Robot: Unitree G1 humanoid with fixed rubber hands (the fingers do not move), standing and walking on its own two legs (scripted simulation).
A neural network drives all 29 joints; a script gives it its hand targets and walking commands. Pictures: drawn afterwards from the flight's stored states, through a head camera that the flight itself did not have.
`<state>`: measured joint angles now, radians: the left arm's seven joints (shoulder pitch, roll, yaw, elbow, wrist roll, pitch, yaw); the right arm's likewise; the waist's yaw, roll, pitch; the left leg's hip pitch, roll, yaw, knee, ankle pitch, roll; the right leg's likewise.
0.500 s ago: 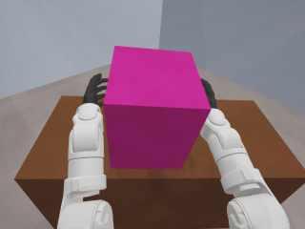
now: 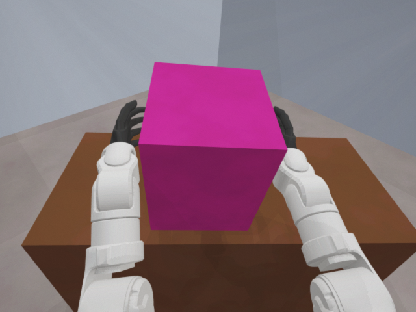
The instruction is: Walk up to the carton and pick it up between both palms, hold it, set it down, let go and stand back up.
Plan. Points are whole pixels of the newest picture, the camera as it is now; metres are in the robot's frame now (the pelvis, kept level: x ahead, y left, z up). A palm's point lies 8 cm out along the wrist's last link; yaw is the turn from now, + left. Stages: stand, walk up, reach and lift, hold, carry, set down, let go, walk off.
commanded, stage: hold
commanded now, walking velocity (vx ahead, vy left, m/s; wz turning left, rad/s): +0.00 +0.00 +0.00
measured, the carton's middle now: (204, 151) +0.38 +0.02 +0.15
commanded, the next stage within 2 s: none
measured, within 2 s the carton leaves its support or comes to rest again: neither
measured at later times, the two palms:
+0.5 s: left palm (130, 142) +0.36 +0.15 +0.19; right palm (286, 151) +0.36 -0.14 +0.17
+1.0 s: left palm (124, 144) +0.36 +0.16 +0.19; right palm (282, 150) +0.36 -0.13 +0.18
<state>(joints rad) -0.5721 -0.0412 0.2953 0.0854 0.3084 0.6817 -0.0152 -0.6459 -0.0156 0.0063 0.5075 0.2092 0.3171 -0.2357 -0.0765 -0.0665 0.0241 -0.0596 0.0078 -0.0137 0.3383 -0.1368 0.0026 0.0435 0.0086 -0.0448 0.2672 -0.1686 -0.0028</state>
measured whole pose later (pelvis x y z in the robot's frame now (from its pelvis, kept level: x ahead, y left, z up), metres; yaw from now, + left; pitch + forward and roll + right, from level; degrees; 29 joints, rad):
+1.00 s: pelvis +0.00 +0.00 +0.00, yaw +0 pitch -8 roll -1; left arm -0.58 -0.04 0.29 0.09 0.30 0.68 -0.01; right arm -0.64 -0.01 0.00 0.52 0.20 0.30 -0.23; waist -0.08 -0.06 0.02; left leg -0.07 0.01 -0.02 0.34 -0.14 0.00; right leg 0.03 0.01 -0.05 0.26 -0.17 0.00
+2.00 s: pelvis +0.00 +0.00 +0.00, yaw +0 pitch -7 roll -1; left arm -0.59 -0.04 0.29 0.12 0.32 0.68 -0.01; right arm -0.65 0.00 -0.02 0.56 0.18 0.28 -0.22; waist -0.08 -0.07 0.04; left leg -0.08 0.01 -0.01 0.34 -0.13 0.00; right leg 0.02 0.01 -0.05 0.27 -0.17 0.00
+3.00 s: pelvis +0.00 +0.00 +0.00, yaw +0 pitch -8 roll -1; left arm -0.57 -0.05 0.30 0.09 0.33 0.68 -0.02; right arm -0.65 -0.02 0.01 0.54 0.20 0.29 -0.23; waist -0.08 -0.07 0.04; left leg -0.05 0.01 -0.01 0.33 -0.14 0.00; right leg 0.05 0.01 -0.05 0.26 -0.17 -0.01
